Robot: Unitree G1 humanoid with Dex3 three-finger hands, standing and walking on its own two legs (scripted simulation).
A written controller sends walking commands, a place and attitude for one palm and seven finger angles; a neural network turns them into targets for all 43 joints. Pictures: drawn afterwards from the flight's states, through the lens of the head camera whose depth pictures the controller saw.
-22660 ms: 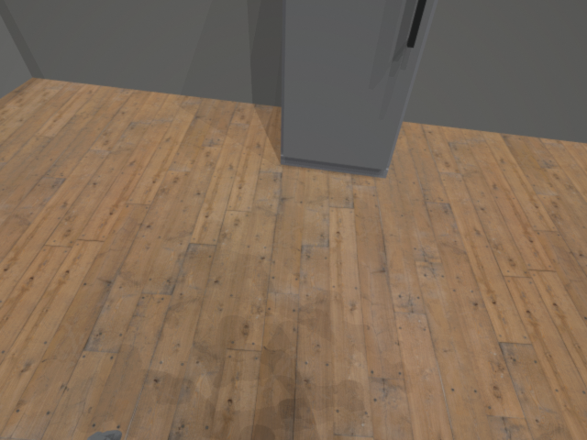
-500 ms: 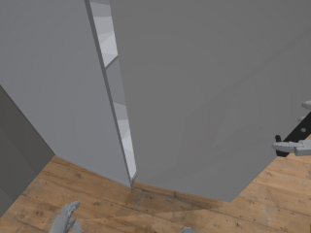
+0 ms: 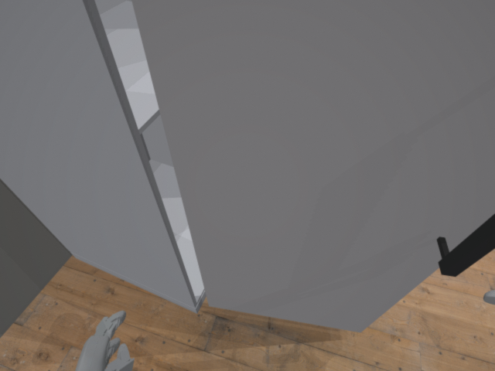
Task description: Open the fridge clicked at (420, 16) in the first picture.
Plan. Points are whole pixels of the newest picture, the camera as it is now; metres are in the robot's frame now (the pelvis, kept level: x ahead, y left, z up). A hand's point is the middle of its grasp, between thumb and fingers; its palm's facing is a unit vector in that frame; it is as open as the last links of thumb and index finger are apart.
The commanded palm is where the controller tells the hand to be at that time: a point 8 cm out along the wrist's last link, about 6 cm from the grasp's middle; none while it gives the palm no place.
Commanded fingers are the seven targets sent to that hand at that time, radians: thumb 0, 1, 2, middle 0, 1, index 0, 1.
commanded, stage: slip the hand off the handle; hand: right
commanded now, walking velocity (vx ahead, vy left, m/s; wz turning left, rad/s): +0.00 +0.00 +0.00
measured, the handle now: out of the picture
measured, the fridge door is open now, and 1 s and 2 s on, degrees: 77 76 76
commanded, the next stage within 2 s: draw the hand back to the body in 1.34 s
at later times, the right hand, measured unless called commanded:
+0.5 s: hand out of the picture +0.22 -0.39 +0.11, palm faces +0.45 +0.82 -0.35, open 14.6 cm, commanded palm +0.16 -0.42 +0.13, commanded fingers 0.00 0.55 -0.20 0.25 1.15 0.25 1.15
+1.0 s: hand out of the picture +0.13 -0.36 +0.11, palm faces +0.49 +0.78 -0.39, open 14.6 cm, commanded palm +0.08 -0.40 +0.13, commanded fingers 0.00 0.55 -0.20 0.25 1.15 0.25 1.15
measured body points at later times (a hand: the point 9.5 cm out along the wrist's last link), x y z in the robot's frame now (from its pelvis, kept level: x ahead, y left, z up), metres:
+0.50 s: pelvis -0.02 -0.03 +0.00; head +0.00 -0.04 +0.45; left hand +0.15 +0.20 -0.09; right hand +0.19 -0.43 +0.13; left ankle -0.04 +0.11 -0.71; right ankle +0.03 -0.09 -0.71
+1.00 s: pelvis -0.03 +0.00 +0.00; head -0.04 -0.01 +0.45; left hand +0.16 +0.22 -0.07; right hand +0.10 -0.40 +0.13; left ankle -0.04 +0.11 -0.71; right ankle +0.03 -0.09 -0.71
